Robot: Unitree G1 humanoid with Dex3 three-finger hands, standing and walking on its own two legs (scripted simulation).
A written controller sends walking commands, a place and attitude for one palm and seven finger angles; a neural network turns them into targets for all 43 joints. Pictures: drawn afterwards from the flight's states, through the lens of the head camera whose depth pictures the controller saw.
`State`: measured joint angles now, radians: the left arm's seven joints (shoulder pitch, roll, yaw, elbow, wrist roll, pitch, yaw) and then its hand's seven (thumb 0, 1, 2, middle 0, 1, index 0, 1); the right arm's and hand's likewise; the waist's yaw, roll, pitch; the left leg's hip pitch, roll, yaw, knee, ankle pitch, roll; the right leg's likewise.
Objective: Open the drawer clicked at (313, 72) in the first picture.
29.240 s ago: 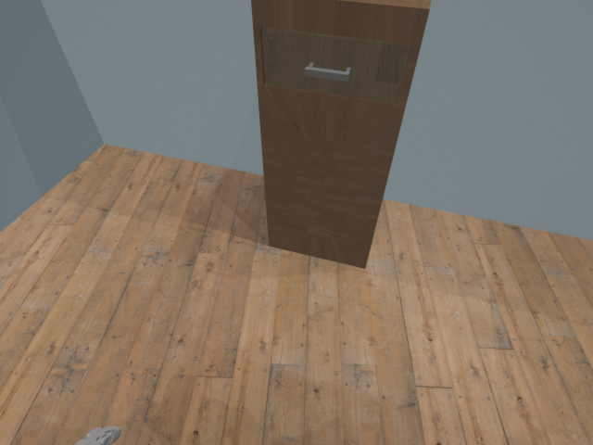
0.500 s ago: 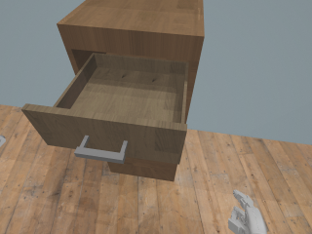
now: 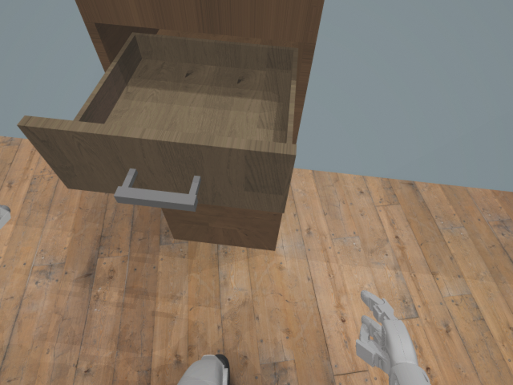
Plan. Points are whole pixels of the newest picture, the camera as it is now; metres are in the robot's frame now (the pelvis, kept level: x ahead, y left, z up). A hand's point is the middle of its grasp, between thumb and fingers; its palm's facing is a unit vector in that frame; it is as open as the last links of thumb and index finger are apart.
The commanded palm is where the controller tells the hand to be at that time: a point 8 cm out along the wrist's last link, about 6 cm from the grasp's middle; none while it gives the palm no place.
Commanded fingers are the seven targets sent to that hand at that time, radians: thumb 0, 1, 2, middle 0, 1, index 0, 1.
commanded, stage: step back with the hand held close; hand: left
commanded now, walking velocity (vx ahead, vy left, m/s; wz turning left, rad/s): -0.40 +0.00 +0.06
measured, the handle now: (160, 188) +0.37 +0.18 +0.08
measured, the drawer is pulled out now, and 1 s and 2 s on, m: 0.28 0.28 0.28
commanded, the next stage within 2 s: stop stepping back and stand still in 0.22 s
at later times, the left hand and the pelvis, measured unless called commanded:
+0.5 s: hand out of the picture +0.03 +0.18 +0.26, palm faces +0.44 -0.74 -0.51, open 7.4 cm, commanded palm -0.02 +0.25 +0.27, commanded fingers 0.00 0.90 0.90 -0.20 -0.30 -0.20 -0.30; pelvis -0.14 -0.04 +0.00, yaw +1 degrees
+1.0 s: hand out of the picture -0.05 +0.15 +0.28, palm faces +0.50 -0.68 -0.54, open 7.4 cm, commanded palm -0.11 +0.22 +0.27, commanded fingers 0.00 0.90 0.90 -0.20 -0.30 -0.20 -0.30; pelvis -0.22 -0.07 +0.00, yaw +4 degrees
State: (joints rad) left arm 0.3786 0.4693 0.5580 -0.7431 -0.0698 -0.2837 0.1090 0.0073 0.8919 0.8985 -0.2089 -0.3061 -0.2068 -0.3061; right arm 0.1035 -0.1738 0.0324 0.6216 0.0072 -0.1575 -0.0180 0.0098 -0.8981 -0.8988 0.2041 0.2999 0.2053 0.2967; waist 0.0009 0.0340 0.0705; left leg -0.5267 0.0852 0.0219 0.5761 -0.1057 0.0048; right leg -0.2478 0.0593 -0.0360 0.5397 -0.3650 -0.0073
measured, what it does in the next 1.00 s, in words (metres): walks backwards: left foot, then right foot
